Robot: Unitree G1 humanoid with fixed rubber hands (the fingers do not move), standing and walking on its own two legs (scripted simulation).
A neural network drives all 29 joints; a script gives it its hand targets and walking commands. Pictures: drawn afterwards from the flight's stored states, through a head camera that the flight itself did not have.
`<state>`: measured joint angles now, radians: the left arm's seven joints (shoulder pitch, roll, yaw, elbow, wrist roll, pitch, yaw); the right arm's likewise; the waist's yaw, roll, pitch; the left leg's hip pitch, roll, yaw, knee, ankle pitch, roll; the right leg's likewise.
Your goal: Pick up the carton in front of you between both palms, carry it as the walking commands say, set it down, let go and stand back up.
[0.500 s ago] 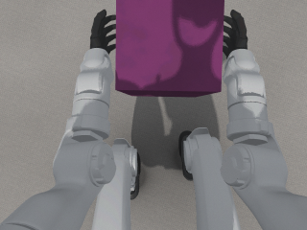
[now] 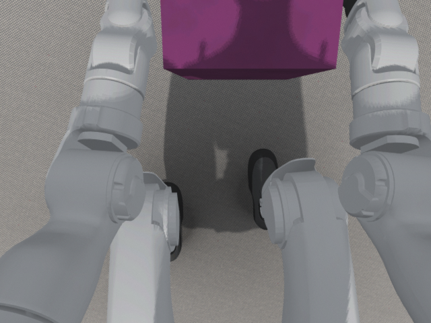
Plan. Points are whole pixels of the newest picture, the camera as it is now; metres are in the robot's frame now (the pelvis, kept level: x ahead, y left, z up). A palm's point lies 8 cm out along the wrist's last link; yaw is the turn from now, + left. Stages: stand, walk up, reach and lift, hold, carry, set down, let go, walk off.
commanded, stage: set down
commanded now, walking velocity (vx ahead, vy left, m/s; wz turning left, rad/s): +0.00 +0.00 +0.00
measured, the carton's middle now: (243, 9) +0.54 -0.10 -0.23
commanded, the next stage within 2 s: none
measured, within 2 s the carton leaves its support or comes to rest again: rests again in 0.74 s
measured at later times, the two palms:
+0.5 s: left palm (133, 9) +0.55 +0.07 -0.19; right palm (352, 3) +0.51 -0.24 -0.17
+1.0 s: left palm (137, 8) +0.55 +0.06 -0.20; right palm (354, 8) +0.51 -0.25 -0.19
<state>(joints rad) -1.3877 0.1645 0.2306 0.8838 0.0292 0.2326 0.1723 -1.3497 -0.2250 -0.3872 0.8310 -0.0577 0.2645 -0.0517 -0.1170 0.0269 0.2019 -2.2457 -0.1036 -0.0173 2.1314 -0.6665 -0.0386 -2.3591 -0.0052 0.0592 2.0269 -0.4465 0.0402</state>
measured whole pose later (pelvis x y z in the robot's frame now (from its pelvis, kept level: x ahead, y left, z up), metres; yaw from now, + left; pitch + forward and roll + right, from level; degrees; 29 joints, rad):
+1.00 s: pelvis -0.01 +0.00 -0.02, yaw +0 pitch +38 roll +0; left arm -1.47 0.15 0.30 0.98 0.16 0.17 0.02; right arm -1.43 -0.32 -0.47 1.06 -0.07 0.16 0.05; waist -0.09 -0.01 0.35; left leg -2.22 -0.12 -0.04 2.23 -0.68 -0.05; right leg -2.32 -0.01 0.04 2.12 -0.46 0.04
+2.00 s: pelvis +0.01 -0.01 +0.11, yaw -1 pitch +48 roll +2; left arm -1.27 0.31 0.17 0.88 -0.05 0.20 0.09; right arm -1.17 -0.29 -0.33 0.83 0.07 0.17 -0.06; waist -0.09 0.03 -0.01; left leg -1.98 -0.07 -0.04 1.73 -0.59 -0.05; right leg -2.09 0.00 0.04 1.65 -0.40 0.02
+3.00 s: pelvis +0.10 -0.02 +0.35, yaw -3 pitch +23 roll +1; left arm -0.20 0.16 0.15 0.58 0.06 0.02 0.00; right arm -0.11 -0.20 -0.12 0.52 -0.01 0.02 0.08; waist -0.05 0.00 -0.06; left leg -0.75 -0.02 -0.06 0.69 -0.35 -0.03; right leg -0.86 0.01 0.03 0.67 -0.22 0.00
